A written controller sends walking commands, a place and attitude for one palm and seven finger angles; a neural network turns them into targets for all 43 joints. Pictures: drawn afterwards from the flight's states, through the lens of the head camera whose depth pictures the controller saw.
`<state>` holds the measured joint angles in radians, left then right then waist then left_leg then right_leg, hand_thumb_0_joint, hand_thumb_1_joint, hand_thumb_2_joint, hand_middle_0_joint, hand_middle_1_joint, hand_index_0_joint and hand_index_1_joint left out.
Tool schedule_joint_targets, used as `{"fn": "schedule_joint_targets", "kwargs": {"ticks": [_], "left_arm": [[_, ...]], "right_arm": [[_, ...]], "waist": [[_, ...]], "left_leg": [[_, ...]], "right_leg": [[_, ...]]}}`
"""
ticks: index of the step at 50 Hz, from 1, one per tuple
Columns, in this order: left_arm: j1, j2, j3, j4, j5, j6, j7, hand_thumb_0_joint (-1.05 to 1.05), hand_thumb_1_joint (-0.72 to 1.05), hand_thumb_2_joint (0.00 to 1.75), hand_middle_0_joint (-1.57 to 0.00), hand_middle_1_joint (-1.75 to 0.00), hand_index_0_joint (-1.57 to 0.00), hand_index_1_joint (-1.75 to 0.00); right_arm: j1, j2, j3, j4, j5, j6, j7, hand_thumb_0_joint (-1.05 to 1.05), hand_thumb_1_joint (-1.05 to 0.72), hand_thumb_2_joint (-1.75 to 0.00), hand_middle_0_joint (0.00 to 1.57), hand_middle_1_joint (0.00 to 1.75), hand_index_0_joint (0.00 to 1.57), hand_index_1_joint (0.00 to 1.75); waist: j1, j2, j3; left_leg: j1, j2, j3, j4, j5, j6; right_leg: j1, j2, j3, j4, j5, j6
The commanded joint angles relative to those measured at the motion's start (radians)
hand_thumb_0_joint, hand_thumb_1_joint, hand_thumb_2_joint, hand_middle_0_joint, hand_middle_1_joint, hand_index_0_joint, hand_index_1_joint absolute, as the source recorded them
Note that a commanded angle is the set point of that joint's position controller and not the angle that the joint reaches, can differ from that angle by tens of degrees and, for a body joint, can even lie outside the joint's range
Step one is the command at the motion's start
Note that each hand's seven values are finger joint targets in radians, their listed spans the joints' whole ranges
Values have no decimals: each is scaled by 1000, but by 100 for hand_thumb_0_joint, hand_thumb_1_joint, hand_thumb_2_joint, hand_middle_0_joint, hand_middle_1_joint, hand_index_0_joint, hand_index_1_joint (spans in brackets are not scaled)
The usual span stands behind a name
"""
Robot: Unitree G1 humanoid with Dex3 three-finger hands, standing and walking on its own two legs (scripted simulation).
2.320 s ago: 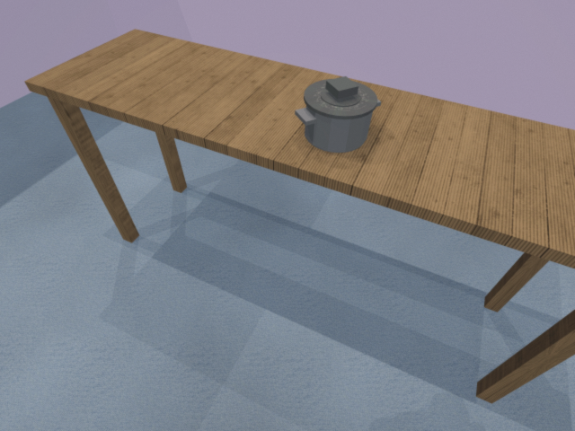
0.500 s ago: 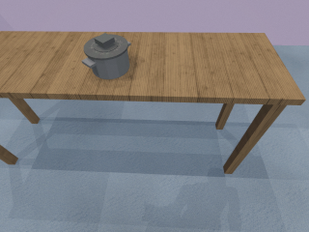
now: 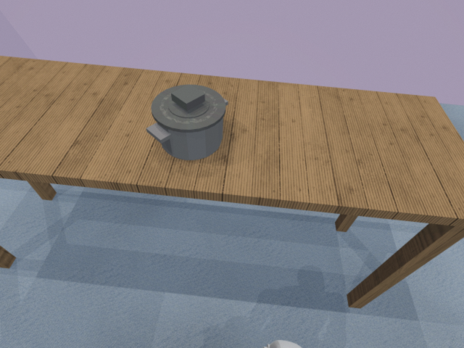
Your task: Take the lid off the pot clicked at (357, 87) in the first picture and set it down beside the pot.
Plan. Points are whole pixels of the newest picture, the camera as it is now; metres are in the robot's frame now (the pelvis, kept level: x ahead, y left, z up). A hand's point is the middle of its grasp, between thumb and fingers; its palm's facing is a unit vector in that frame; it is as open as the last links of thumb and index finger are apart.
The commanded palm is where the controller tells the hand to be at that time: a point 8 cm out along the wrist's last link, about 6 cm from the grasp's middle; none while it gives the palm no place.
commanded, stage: take the last steps up to it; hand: left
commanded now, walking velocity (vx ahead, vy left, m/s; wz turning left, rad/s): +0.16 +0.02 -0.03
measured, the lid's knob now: (188, 97) +0.58 +0.14 +0.11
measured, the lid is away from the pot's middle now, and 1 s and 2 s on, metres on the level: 0.00 0.00 0.00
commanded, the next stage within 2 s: come to a stop and stand still in 0.02 s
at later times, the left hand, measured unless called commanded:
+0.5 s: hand out of the picture +0.11 +0.20 -0.18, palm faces +0.05 -0.98 -0.20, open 7.3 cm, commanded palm none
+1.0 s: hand out of the picture +0.05 +0.22 -0.17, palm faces -0.01 -0.98 -0.22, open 7.3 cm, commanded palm none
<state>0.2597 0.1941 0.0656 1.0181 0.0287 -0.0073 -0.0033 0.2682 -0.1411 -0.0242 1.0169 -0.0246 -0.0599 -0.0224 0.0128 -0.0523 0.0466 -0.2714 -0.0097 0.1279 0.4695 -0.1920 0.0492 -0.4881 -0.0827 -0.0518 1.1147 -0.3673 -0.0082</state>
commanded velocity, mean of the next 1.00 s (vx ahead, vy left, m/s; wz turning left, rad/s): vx -0.04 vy -0.04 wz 0.00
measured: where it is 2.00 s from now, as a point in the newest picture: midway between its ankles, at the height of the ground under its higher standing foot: outside the picture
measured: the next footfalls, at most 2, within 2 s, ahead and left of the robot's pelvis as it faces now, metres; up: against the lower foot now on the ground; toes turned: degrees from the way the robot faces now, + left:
right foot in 0.18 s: +0.13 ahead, -0.11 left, +0.00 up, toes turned -6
left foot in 0.52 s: +0.15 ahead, +0.13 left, +0.00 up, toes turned +3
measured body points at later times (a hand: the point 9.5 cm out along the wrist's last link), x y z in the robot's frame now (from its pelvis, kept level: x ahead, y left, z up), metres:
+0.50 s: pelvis +0.08 +0.02 +0.00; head +0.12 +0.03 +0.45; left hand +0.10 +0.25 -0.16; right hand +0.13 -0.22 -0.15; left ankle +0.10 +0.13 -0.73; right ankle +0.10 -0.11 -0.74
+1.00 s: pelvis +0.04 +0.03 +0.01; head +0.04 +0.04 +0.46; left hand +0.05 +0.28 -0.15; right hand +0.04 -0.21 -0.15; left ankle +0.11 +0.13 -0.73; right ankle -0.03 -0.09 -0.73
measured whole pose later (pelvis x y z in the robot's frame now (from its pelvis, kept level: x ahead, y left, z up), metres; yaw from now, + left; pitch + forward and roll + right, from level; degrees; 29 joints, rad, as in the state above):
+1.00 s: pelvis +0.04 +0.03 +0.01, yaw -2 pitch +1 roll +1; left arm 0.31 0.21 0.04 1.05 0.02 0.03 0.01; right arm 0.28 -0.15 -0.04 1.08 -0.02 0.02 -0.02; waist -0.02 -0.04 -0.02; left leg -0.30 -0.01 0.09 0.37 -0.11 0.03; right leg -0.12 -0.02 0.00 0.43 -0.38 -0.01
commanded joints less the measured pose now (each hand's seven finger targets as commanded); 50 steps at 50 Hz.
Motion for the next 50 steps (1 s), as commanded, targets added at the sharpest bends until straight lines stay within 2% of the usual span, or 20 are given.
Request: {"fn": "schedule_joint_targets", "kwargs": {"ticks": [1, 5, 7, 8, 9, 11, 14, 18, 22, 24, 25, 26, 27, 28, 30, 34, 41, 46, 48, 50], "left_arm": [[81, -1, -3, -56, -4, 1, -2, 0, 90, 90, -20, -30, -20, -30], [99, -4, -2, -72, 0, -11, 0, 0, 90, 90, -20, -30, -20, -30], [194, 21, -1, -32, 6, -22, 14, 0, 90, 90, -20, -30, -20, -30], [208, 86, 4, -32, 11, -35, 28, 0, 90, 90, -20, -30, -20, -30], [186, 156, 14, -49, -4, -34, 33, 0, 90, 90, -20, -30, -20, -30], [100, 108, 0, -57, -5, -37, 41, 0, 90, 90, -20, -30, -20, -30], [56, 100, -1, -52, -10, -31, 50, 0, 90, 90, -20, -30, -20, -30], [74, 138, 20, -49, -3, -10, 55, 0, 90, 90, -20, -30, -20, -30], [37, 158, 28, -58, -1, 5, 52, 0, 90, 90, -20, -30, -20, -30], [9, 157, 27, -58, -9, 13, 51, 0, 90, 90, -20, -30, -20, -30], [20, 127, 20, -65, -14, 18, 50, 0, 90, 90, -20, -30, -20, -30], [50, 72, 12, -74, -18, 28, 48, 0, 90, 90, -20, -30, -20, -30], [52, 53, 5, -74, -18, 32, 55, 0, 90, 90, -20, -30, -20, -30], [32, 67, 6, -69, -16, 40, 58, 0, 90, 90, -20, -30, -20, -30], [49, 77, 15, -40, -8, 51, 53, 0, 90, 90, -20, -30, -20, -30], [64, 86, 16, -8, -8, 51, 29, 0, 90, 90, -20, -30, -20, -30], [45, 73, 3, -18, -4, 66, 16, 0, 90, 90, -20, -30, -20, -30], [152, 37, -14, 31, -15, 47, 19, 0, 90, 90, -20, -30, -20, -30], [235, 43, -15, 69, -11, 35, 25, 0, 90, 90, -20, -30, -20, -30], [204, 123, -9, 59, -4, 22, 37, 0, 90, 90, -20, -30, -20, -30]], "right_arm": [[35, -146, -33, -40, 0, -6, 0, 0, -90, -90, 20, 30, 20, 30], [32, -160, -37, -36, -2, 12, 6, 0, -90, -90, 20, 30, 20, 30], [18, -119, -27, -26, 6, 24, 7, 0, -90, -90, 20, 30, 20, 30], [35, -59, -14, -38, 17, 26, 7, 0, -90, -90, 20, 30, 20, 30], [37, -64, -14, -59, 12, 39, 6, 0, -90, -90, 20, 30, 20, 30], [37, -59, -13, -19, 12, 48, 0, 0, -90, -90, 20, 30, 20, 30], [51, -61, -21, 7, 24, 66, -5, 0, -90, -90, 20, 30, 20, 30], [3, -66, -30, -16, 23, 80, -7, 0, -90, -90, 20, 30, 20, 30], [7, -71, -39, -27, 24, 80, -6, 0, -90, -90, 20, 30, 20, 30], [56, -79, -41, -8, 21, 72, -4, 0, -90, -90, 20, 30, 20, 30], [74, -109, -45, -6, 17, 67, -6, 0, -90, -90, 20, 30, 20, 30], [66, -177, -54, -24, 9, 58, -6, 0, -90, -90, 20, 30, 20, 30], [49, -211, -55, -42, 5, 64, -12, 0, -90, -90, 20, 30, 20, 30], [31, -199, -46, -44, -4, 68, -17, 0, -90, -90, 20, 30, 20, 30], [-28, -167, -34, -50, -2, 57, -32, 0, -90, -90, 20, 30, 20, 30], [-34, -161, -26, -43, 4, 50, -36, 0, -90, -90, 20, 30, 20, 30], [21, -189, -48, -11, 0, 64, -24, 0, -90, -90, 20, 30, 20, 30], [23, -202, -58, 11, -6, 67, -10, 0, -90, -90, 20, 30, 20, 30], [14, -171, -57, 25, 4, 74, -5, 0, -90, -90, 20, 30, 20, 30], [12, -68, -32, 18, 15, 80, -1, 0, -90, -90, 20, 30, 20, 30]], "waist": [[12, 160, -7], [23, 96, -2], [61, -29, -16], [50, -241, -4], [34, -316, 5], [-4, -81, -21], [-12, -117, -82], [12, -73, -94], [-3, -100, -102], [-32, -112, -131], [-35, -32, -132], [-25, 209, -123], [-31, 326, -109], [-39, 242, -89], [-9, 252, -47], [-8, 132, -69], [-47, 214, -33], [-16, 213, -57], [8, 127, -46], [-7, -168, 42]], "left_leg": [[-45, 256, -193, -305, -43, 131], [-97, 255, -191, -241, -209, 125], [-155, 146, -113, -41, -261, 44], [-276, 40, -39, 155, -302, -19], [-267, 35, -48, 267, -376, -51], [-164, 52, -106, 367, -321, -62], [-155, 48, -111, 376, -299, -79], [-167, 23, -97, 362, -276, -97], [-87, 14, -80, 210, -175, -99], [59, 22, -73, 8, 29, -93], [153, 73, -103, -45, 182, -77], [190, 273, -337, -95, 500, 5], [121, 386, -430, -143, 700, 118], [41, 378, -381, -155, 591, 150], [2, 329, -377, -188, 383, 124], [90, 278, -306, -224, 193, 89], [88, 268, -341, -326, -236, 66], [11, 220, -309, -351, -340, 30], [-60, 144, -226, -275, -363, -21], [-133, 12, -89, 10, -265, -73]], "right_leg": [[70, -33, -5, -216, 24, 8], [235, 8, -31, -443, 69, 7], [384, 7, 11, -655, 108, 13], [429, -190, 325, -815, 86, -48], [357, -350, 470, -924, 179, -142], [280, -295, 366, -870, 424, -201], [376, -223, 183, -731, 877, -200], [418, -237, 169, -700, 976, -220], [381, -208, 138, -662, 870, -185], [322, -160, 99, -598, 706, -116], [245, -111, 72, -549, 523, -68], [119, 5, -4, -437, 142, 3], [101, 71, 8, -268, -230, 28], [140, 72, 74, -135, -248, 13], [89, 70, 139, -52, -164, 15], [41, 74, 129, -43, -29, 42], [102, 63, 70, -297, -81, 34], [317, 96, 4, -600, -52, -4], [451, 88, -3, -808, 59, -12], [309, -138, 302, -1019, -271, -96]]}}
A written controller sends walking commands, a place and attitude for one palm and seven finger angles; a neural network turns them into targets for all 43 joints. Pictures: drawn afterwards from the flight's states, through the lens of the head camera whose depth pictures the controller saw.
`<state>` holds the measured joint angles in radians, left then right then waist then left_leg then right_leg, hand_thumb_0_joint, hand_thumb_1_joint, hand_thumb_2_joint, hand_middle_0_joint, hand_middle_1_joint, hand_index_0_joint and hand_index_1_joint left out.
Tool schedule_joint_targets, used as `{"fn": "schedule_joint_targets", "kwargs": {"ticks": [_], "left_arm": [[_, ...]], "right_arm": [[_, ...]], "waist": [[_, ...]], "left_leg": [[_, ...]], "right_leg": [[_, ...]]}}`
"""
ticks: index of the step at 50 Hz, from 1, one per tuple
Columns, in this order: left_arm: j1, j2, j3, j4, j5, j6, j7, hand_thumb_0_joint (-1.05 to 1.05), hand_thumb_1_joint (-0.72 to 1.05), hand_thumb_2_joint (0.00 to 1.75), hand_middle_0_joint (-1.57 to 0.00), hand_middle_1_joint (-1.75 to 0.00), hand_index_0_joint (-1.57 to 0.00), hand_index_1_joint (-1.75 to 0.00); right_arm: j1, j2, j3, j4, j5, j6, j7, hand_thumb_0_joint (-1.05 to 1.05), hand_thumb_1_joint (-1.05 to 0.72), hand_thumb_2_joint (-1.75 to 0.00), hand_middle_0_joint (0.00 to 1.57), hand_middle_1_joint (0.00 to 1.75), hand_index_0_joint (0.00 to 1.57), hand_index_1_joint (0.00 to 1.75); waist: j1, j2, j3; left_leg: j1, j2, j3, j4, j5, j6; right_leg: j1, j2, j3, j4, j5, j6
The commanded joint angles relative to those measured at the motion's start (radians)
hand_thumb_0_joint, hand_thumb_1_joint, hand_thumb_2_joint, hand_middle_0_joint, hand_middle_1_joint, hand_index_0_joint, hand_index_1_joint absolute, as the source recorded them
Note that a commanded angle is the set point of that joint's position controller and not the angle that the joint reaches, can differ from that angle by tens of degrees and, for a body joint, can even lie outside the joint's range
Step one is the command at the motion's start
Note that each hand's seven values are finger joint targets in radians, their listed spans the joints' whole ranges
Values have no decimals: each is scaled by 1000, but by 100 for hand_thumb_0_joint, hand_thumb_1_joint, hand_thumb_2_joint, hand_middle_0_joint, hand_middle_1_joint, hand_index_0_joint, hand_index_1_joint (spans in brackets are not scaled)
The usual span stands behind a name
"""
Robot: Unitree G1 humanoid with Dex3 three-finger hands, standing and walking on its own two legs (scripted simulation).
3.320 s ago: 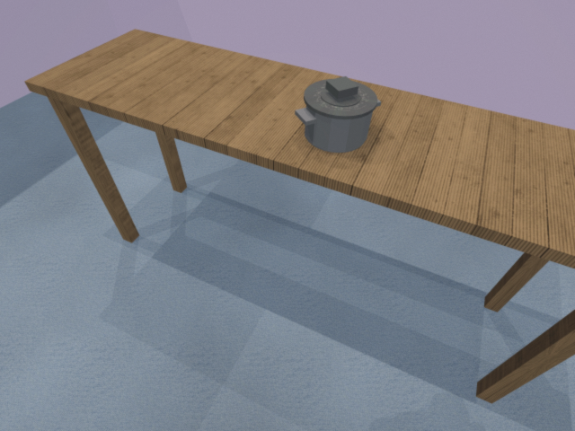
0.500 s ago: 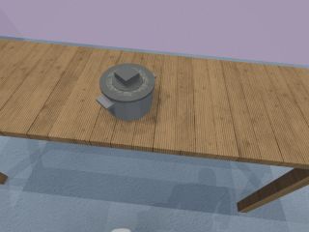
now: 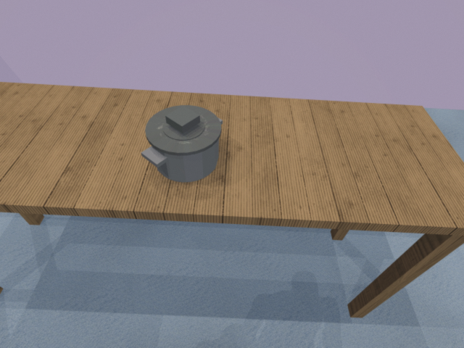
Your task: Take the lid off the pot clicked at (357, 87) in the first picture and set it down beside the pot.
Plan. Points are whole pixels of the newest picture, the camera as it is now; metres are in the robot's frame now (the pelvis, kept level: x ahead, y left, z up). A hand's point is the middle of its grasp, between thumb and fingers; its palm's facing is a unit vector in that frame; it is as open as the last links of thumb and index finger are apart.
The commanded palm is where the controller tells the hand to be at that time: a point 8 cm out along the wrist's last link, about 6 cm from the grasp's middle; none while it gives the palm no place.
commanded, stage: come to a stop and stand still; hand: left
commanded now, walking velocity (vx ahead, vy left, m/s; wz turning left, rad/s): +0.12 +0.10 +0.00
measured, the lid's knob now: (183, 119) +0.54 +0.13 +0.10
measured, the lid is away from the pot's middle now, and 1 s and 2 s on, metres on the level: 0.00 0.00 0.00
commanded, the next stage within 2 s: look again from close up in 0.70 s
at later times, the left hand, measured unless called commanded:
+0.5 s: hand out of the picture +0.00 +0.18 -0.19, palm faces +0.07 -0.99 -0.15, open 7.3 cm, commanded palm none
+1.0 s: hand out of the picture +0.00 +0.20 -0.18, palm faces +0.01 -0.98 -0.22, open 7.3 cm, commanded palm none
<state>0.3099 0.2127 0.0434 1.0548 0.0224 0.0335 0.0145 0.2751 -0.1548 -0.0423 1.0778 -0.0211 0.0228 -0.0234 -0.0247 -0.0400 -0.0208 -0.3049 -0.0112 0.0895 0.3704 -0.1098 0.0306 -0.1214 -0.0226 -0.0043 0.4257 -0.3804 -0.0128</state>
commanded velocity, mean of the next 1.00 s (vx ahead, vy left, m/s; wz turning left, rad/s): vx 0.00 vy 0.03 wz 0.00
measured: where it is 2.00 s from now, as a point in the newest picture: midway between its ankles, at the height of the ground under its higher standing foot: outside the picture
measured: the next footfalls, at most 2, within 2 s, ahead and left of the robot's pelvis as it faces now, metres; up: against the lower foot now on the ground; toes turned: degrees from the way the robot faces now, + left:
left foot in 0.32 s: +0.07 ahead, +0.11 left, +0.00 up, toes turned +3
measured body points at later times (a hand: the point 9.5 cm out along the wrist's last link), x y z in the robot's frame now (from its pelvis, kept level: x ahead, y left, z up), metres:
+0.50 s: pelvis +0.03 +0.03 -0.01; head +0.04 +0.05 +0.44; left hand +0.00 +0.23 -0.18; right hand +0.07 -0.20 -0.15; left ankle +0.03 +0.10 -0.74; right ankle -0.06 -0.11 -0.74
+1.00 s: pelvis +0.00 +0.02 -0.01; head +0.02 +0.02 +0.44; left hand +0.00 +0.25 -0.16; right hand +0.01 -0.21 -0.17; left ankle +0.03 +0.10 -0.74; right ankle -0.06 -0.12 -0.74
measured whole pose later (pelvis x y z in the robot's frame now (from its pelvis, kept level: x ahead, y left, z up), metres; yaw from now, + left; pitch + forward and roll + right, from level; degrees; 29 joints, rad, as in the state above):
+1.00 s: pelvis +0.00 +0.02 -0.01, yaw +1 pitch +0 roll -1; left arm 0.30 0.16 -0.02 1.06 0.02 -0.01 0.04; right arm 0.28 -0.19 0.00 1.04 -0.01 0.00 -0.01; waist -0.01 0.02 0.04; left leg -0.32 -0.02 0.06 0.57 -0.26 0.06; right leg -0.15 -0.04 -0.05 0.53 -0.38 0.02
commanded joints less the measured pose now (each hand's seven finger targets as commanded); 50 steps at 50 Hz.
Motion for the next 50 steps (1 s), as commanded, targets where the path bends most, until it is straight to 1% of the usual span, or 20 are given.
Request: {"fn": "schedule_joint_targets", "kwargs": {"ticks": [1, 2, 4, 7, 11, 13, 15, 17, 18, 19, 20, 24, 27, 32, 39, 40, 42, 43, 46, 50], "left_arm": [[72, 130, 12, -8, 0, -21, 23, 0, 90, 90, -20, -30, -20, -30], [10, 130, 12, -29, 4, -22, 21, 0, 90, 90, -20, -30, -20, -30], [18, 84, 7, -13, -9, -59, 21, 0, 90, 90, -20, -30, -20, -30], [87, 56, 0, 13, -7, -73, 20, 0, 90, 90, -20, -30, -20, -30], [143, 55, 7, 43, -2, -74, 29, 0, 90, 90, -20, -30, -20, -30], [126, 48, 5, 52, -4, -69, 34, 0, 90, 90, -20, -30, -20, -30], [107, 33, 3, 51, -12, -62, 37, 0, 90, 90, -20, -30, -20, -30], [131, -24, -6, 49, -12, -52, 47, 0, 90, 90, -20, -30, -20, -30], [132, -32, -8, 59, -10, -43, 51, 0, 90, 90, -20, -30, -20, -30], [138, -23, -10, 72, -16, -34, 50, 0, 90, 90, -20, -30, -20, -30], [127, -23, -11, 74, -15, -30, 49, 0, 90, 90, -20, -30, -20, -30], [127, -23, -16, 94, -10, -29, 40, 0, 90, 90, -20, -30, -20, -30], [113, -8, -18, 96, -6, -36, 37, 0, 90, 90, -20, -30, -20, -30], [82, 13, -16, 83, -8, -41, 36, 0, 90, 90, -20, -30, -20, -30], [61, 37, -18, 77, -9, -41, 33, 0, 90, 90, -20, -30, -20, -30], [71, 43, -43, 40, 18, -70, 69, 0, 90, 90, -20, -30, -20, -30], [22, 55, -36, -12, 0, -61, 51, 0, 90, 90, -20, -30, -20, -30], [34, 62, -41, -18, -3, -61, 44, 0, 90, 90, -20, -30, -20, -30], [72, 61, -33, -33, -6, -53, 35, 0, 90, 90, -20, -30, -20, -30], [66, 48, -38, -41, -7, -54, 34, 0, 90, 90, -20, -30, -20, -30]], "right_arm": [[-4, -65, -13, -49, 3, -1, 6, 0, -90, -90, 20, 30, 20, 30], [0, -71, -17, -50, 0, -4, 13, 0, -90, -90, 20, 30, 20, 30], [25, -65, -12, -21, 1, -13, 17, 0, -90, -90, 20, 30, 20, 30], [20, -64, -8, -19, 5, -25, 15, 0, -90, -90, 20, 30, 20, 30], [-10, -47, 0, -31, 11, -32, 1, 0, -90, -90, 20, 30, 20, 30], [20, -32, 6, -15, 14, -36, -5, 0, -90, -90, 20, 30, 20, 30], [75, -58, 2, 8, 17, -45, -12, 0, -90, -90, 20, 30, 20, 30], [119, -114, -9, 28, 12, -48, -23, 0, -90, -90, 20, 30, 20, 30], [111, -115, -5, 37, 11, -44, -26, 0, -90, -90, 20, 30, 20, 30], [82, -114, 1, 36, 13, -43, -27, 0, -90, -90, 20, 30, 20, 30], [68, -107, 1, 29, 14, -40, -29, 0, -90, -90, 20, 30, 20, 30], [19, -95, 7, 15, 13, -39, -31, 0, -90, -90, 20, 30, 20, 30], [6, -89, 9, 14, 12, -38, -21, 0, -90, -90, 20, 30, 20, 30], [8, -107, 5, 16, 10, -41, -14, 0, -90, -90, 20, 30, 20, 30], [1, -105, 15, 28, 11, -37, -8, 0, -90, -90, 20, 30, 20, 30], [-16, -161, 22, -61, 14, -53, 4, 0, -90, -90, 20, 30, 20, 30], [6, -135, 23, -62, 6, -44, 10, 0, -90, -90, 20, 30, 20, 30], [16, -136, 25, -74, 5, -40, 13, 0, -90, -90, 20, 30, 20, 30], [8, -150, 15, -111, 3, -36, 11, 0, -90, -90, 20, 30, 20, 30], [23, -132, 20, -118, 9, -40, 7, 0, -90, -90, 20, 30, 20, 30]], "waist": [[19, -188, 163], [-4, -99, 155], [5, -145, 158], [27, -65, 155], [57, -91, 92], [39, -110, 64], [15, -69, 30], [22, 90, -16], [27, 151, 2], [39, 223, 11], [35, 219, 44], [52, 104, 65], [36, 68, 43], [27, 27, -7], [31, 9, 62], [24, 4, 160], [15, 68, 150], [12, 92, 119], [26, 160, 12], [24, 19, 40]], "left_leg": [[-89, 19, -51, 227, -307, -53], [-53, 7, -52, 336, -308, -48], [-162, 36, -76, 366, -210, -35], [-195, 33, -57, 391, -231, -47], [-161, 32, -48, 317, -279, -53], [-33, 21, -40, 157, -198, -51], [172, 55, -75, 47, 156, -27], [298, 198, -175, 117, 592, 48], [268, 220, -203, 81, 596, 73], [256, 228, -238, 37, 571, 89], [218, 228, -253, 6, 523, 97], [178, 182, -225, -19, 336, 77], [182, 132, -181, -6, 199, 33], [226, 128, -165, 14, 276, 21], [168, 117, -163, -18, 149, 17], [99, 113, -152, 151, 372, -9], [27, 106, -162, 75, -24, 12], [13, 103, -174, 57, -87, 18], [52, 120, -209, 55, -113, 38], [45, 107, -175, 101, -60, 34]], "right_leg": [[-198, -287, 329, -400, -365, -134], [-257, -295, 319, -384, -296, -153], [-101, -226, 242, -323, -26, -125], [9, -226, 172, -212, 335, -139], [115, -256, 164, -100, 701, -161], [85, -219, 119, -27, 803, -128], [-22, -140, 62, 66, 724, -56], [-116, -59, 5, 79, 314, -3], [-102, -41, -15, 63, 129, 7], [-104, -36, -23, 78, 60, 14], [-104, -37, -25, 95, 25, 15], [-74, -60, -14, 5, 133, 9], [-52, -95, 12, -58, 243, -2], [-29, -102, -1, -56, 290, 7], [-25, -105, 4, -95, 256, 4], [-140, -90, 43, -57, 381, 12], [-131, -80, 20, -41, 75, -32], [-115, -61, 12, -27, 30, -35], [-104, -40, -11, 43, 15, -41], [-115, -63, 18, 7, 67, -41]]}}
